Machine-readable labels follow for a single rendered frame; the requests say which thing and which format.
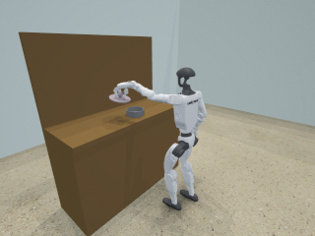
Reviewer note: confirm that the humanoid robot head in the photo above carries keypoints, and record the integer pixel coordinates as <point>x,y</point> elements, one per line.
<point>185,73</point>

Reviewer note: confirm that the robot right upper arm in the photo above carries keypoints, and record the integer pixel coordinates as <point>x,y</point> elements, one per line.
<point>201,105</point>

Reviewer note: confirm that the robot left hand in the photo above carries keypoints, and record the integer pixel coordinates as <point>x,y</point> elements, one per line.
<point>119,87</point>

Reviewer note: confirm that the robot right hand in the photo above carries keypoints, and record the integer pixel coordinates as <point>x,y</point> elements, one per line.
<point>194,132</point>

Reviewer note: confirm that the left robot forearm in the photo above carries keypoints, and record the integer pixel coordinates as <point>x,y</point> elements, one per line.
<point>139,88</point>

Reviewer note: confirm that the pot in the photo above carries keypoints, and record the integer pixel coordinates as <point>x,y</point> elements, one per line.
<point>135,111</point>

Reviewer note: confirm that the table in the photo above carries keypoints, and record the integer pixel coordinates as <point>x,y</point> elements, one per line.
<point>101,159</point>

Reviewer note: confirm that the lid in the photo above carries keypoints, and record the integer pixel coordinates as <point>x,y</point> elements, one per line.
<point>119,99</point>

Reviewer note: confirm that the robot left upper arm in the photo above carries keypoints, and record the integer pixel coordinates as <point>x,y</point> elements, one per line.
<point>172,99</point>

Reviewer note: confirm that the robot right foot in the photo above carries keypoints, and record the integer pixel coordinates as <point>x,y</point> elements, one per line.
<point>185,194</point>

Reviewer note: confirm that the right robot forearm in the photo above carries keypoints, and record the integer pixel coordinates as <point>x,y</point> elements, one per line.
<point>198,123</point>

